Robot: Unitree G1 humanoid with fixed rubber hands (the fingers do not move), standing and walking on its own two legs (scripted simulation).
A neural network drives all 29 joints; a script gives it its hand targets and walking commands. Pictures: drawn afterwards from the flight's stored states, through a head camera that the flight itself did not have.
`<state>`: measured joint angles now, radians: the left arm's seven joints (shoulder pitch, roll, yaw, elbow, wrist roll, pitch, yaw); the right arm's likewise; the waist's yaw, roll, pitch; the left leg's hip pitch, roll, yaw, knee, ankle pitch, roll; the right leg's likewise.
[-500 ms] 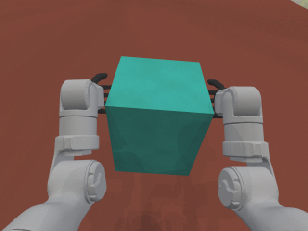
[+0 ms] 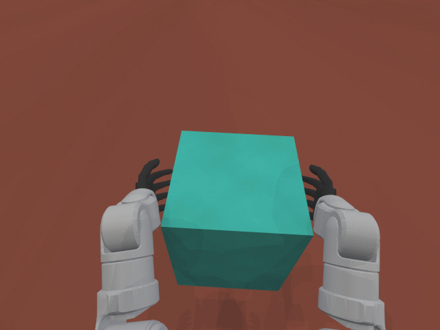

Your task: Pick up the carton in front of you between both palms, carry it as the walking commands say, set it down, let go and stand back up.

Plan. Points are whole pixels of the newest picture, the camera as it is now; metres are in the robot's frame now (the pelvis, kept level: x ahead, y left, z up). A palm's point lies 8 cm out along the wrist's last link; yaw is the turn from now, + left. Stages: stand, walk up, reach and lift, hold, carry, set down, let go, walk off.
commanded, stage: carry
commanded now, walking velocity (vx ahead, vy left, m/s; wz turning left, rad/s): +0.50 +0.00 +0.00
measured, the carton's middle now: (232, 214) +0.33 +0.00 +0.01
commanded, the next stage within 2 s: none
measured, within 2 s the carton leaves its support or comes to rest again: neither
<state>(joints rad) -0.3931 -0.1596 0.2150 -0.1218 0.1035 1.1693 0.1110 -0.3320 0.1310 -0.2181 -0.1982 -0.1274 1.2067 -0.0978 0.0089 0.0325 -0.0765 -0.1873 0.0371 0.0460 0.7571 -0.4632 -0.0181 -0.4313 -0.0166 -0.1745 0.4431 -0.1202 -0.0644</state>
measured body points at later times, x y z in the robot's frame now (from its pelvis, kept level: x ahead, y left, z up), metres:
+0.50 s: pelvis +0.32 +0.05 -0.01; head +0.28 +0.07 +0.44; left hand +0.60 +0.19 +0.06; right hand +0.58 -0.11 +0.07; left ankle +0.40 +0.12 -0.73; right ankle +0.15 -0.08 -0.65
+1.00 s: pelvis +0.63 +0.00 -0.01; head +0.61 -0.01 +0.44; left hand +0.91 +0.15 +0.08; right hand +0.91 -0.15 +0.07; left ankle +0.42 +0.11 -0.70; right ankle +0.74 -0.09 -0.73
